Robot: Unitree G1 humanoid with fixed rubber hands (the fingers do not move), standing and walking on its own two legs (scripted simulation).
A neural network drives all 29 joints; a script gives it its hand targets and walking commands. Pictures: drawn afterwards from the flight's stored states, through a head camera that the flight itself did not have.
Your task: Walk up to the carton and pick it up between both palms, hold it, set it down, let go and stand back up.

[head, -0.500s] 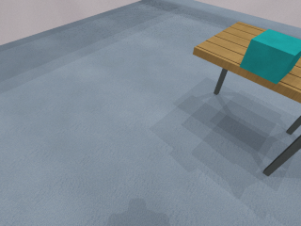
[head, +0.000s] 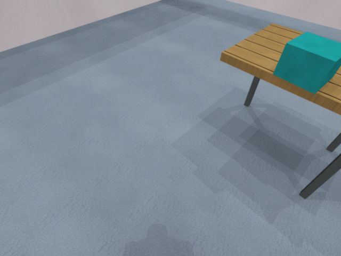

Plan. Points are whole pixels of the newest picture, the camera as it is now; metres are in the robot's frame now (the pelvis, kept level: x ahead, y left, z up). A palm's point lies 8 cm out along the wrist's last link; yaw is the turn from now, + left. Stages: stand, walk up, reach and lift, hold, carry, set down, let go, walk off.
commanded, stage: stand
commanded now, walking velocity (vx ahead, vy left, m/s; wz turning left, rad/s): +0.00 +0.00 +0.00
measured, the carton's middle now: (310, 61) +0.90 -0.66 +0.00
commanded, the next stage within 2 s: walk up in 1.68 s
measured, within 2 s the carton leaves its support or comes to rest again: neither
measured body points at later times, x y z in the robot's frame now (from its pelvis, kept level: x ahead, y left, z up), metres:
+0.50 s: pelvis +0.00 +0.00 +0.00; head +0.00 +0.00 +0.45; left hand -0.02 +0.21 -0.16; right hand +0.00 -0.22 -0.16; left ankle +0.02 +0.12 -0.74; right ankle +0.01 -0.13 -0.74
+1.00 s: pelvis +0.01 -0.01 +0.00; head +0.01 -0.01 +0.45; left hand -0.01 +0.20 -0.16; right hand -0.03 -0.22 -0.16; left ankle +0.02 +0.12 -0.74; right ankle +0.01 -0.13 -0.74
